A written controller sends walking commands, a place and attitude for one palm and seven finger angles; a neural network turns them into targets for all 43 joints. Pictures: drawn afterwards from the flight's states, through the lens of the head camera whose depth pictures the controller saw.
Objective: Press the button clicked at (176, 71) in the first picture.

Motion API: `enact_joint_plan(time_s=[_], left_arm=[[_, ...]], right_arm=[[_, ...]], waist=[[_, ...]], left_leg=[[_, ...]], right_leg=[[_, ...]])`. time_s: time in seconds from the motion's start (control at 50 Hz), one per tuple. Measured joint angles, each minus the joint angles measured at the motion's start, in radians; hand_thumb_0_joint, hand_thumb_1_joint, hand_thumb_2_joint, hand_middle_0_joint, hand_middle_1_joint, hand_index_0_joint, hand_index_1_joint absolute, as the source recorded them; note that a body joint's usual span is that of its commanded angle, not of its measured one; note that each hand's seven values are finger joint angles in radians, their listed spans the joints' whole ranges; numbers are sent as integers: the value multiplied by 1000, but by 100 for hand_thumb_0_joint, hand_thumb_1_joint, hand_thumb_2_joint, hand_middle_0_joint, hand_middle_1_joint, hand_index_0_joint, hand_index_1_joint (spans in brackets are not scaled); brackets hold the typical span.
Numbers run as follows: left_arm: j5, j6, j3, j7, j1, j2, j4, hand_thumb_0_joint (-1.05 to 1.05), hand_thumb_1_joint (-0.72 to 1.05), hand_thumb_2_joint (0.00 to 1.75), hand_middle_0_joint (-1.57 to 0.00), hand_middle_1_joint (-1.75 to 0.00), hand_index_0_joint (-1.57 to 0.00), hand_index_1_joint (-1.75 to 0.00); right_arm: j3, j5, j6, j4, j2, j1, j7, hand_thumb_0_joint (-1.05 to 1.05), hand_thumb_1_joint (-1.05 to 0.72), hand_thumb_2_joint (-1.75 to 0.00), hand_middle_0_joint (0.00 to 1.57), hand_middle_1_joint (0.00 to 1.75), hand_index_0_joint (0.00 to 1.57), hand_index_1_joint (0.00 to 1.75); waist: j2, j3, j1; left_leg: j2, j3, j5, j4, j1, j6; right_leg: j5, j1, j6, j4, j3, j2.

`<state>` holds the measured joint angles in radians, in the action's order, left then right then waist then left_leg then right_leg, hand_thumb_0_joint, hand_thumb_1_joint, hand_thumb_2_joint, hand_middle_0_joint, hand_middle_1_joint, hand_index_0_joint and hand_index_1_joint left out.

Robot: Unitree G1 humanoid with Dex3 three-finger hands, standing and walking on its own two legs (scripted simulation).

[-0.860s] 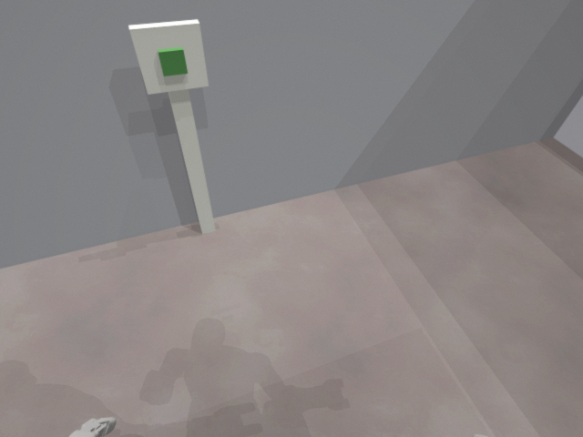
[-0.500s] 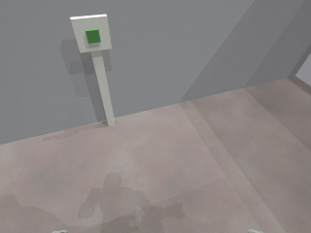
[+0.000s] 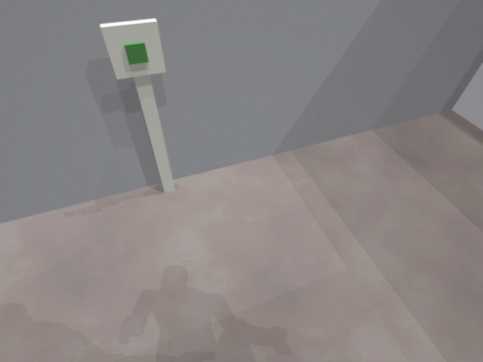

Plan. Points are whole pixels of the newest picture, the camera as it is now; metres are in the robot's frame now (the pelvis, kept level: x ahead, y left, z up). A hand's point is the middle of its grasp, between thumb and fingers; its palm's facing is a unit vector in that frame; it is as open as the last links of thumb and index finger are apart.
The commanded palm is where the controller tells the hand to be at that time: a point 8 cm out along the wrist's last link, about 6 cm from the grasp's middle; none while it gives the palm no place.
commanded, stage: look at it before walking up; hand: left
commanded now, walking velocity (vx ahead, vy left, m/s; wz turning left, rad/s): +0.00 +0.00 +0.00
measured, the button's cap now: (136, 52) +1.05 +0.42 +0.02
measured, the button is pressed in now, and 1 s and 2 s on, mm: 0 0 0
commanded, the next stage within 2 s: walk to a spot facing it in 0.58 s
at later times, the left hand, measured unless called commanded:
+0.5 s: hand out of the picture +0.08 +0.25 -0.16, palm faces -0.03 -0.94 -0.33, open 7.4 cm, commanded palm none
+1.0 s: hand out of the picture +0.04 +0.20 -0.19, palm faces -0.05 -0.98 -0.18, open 7.4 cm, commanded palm none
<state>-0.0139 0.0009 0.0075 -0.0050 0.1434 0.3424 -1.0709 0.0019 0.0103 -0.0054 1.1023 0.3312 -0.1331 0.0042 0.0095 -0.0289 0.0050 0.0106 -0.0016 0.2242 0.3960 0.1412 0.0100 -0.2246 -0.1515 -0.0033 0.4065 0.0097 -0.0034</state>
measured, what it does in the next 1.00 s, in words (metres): shifts its weight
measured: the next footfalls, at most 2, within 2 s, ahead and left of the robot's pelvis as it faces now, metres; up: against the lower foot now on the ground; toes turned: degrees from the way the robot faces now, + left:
right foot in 1.18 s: +0.19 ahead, -0.14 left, +0.00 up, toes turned -13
left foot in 1.58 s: +0.47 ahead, +0.06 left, +0.00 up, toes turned +2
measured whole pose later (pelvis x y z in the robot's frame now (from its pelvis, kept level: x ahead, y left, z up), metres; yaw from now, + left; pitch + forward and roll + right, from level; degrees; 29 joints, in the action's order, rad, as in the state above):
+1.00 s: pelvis +0.06 +0.01 -0.02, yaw -4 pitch +0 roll +0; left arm -0.02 0.02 -0.02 -0.03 0.36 0.22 -1.10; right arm -0.01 0.02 -0.02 1.11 0.21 -0.31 0.01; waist 0.03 0.02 -0.01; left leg 0.03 -0.07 0.42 0.57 0.14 0.00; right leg -0.41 -0.21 -0.03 0.64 0.06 -0.02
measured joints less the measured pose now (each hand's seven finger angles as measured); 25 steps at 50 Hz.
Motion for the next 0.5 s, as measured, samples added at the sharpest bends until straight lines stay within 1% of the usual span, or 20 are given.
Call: enact_joint_plan(time_s=[0.5], left_arm=[[-2,-4,-1,1,1,0,-9,1,91,90,-21,-30,-21,-30]], right_arm=[[0,-1,-6,3,-2,16,-1,0,-91,-90,20,30,20,30]], waist=[[2,3,-5]], left_leg=[[3,-4,-9,-23,-13,2]], right_leg=[[10,11,-1,-22,4,-3]])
